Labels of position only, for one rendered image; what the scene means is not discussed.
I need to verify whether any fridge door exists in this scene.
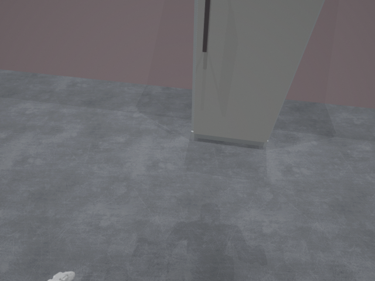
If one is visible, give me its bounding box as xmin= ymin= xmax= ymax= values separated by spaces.
xmin=193 ymin=0 xmax=323 ymax=143

